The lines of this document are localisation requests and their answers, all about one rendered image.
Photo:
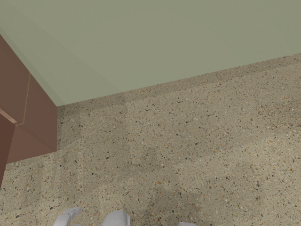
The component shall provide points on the robot left hand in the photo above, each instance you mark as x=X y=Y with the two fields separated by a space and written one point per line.
x=65 y=218

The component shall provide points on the cupboard door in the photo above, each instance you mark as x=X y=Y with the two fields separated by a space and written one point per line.
x=6 y=134

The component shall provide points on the left robot thigh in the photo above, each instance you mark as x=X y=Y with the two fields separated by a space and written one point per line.
x=117 y=218

